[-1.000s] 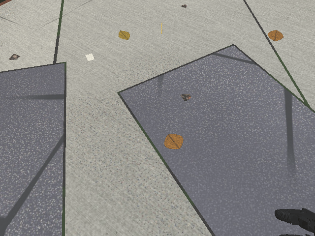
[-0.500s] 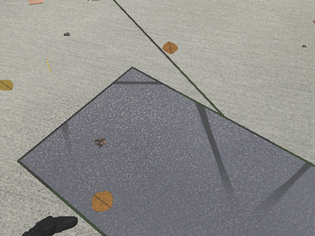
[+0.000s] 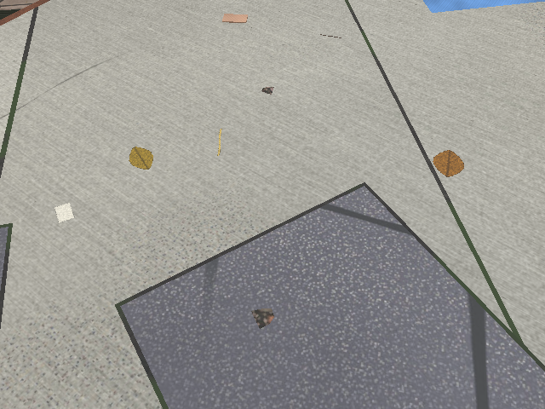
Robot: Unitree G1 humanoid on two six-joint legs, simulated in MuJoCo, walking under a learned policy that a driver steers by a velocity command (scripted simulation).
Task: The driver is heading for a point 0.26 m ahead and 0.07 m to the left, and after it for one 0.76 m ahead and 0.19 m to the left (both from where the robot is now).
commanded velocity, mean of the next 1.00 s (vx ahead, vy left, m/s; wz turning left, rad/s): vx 0.50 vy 0.00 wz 0.44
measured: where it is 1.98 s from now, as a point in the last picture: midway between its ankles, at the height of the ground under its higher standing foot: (230, 317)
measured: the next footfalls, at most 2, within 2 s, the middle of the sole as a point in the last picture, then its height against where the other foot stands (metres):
left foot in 0.10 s outside the picture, level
right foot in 0.58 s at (314, 380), level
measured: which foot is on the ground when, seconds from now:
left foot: up 0.00-0.08, down 0.10-0.60, up 0.62-1.00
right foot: down 0.00-0.12, up 0.14-0.56, down 0.58-1.00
